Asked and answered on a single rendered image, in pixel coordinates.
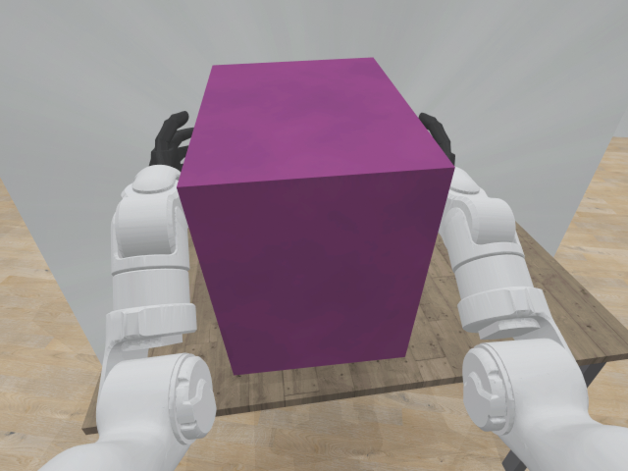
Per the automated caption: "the robot right hand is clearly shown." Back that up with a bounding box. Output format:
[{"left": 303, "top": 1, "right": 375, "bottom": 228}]
[{"left": 419, "top": 113, "right": 455, "bottom": 166}]

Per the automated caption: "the table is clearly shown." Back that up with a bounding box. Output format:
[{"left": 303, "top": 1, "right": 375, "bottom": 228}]
[{"left": 81, "top": 221, "right": 628, "bottom": 471}]

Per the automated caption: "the carton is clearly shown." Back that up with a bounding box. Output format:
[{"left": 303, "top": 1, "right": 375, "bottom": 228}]
[{"left": 177, "top": 57, "right": 455, "bottom": 375}]

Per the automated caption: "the robot left upper arm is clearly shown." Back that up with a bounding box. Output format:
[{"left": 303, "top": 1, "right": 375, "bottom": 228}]
[{"left": 37, "top": 353, "right": 217, "bottom": 471}]

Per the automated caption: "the robot right upper arm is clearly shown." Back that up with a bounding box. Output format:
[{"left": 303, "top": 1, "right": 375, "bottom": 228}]
[{"left": 462, "top": 339, "right": 628, "bottom": 471}]

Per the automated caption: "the robot left forearm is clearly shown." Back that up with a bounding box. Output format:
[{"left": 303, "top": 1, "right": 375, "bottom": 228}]
[{"left": 96, "top": 165, "right": 197, "bottom": 434}]

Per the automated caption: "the robot left hand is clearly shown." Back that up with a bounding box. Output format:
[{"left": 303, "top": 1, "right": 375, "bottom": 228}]
[{"left": 149, "top": 111, "right": 194, "bottom": 172}]

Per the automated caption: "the robot right forearm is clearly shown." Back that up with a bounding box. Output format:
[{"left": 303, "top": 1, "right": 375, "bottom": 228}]
[{"left": 438, "top": 167, "right": 589, "bottom": 408}]

